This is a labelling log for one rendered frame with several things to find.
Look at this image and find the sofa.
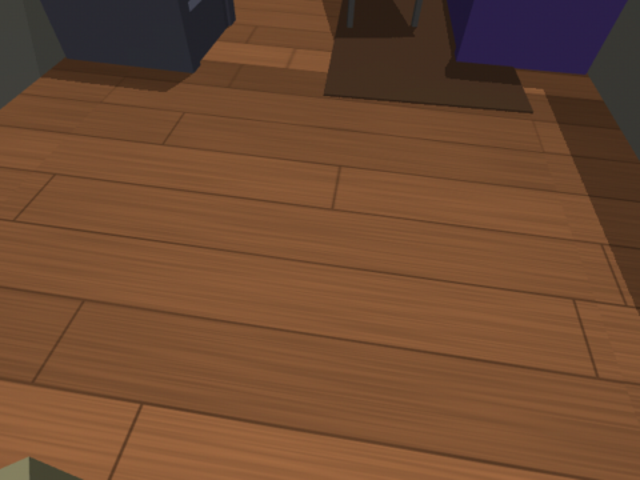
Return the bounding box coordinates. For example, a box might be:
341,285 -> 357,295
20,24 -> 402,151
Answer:
447,0 -> 628,75

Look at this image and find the armchair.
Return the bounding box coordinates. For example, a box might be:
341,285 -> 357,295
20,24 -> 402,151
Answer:
40,0 -> 236,73

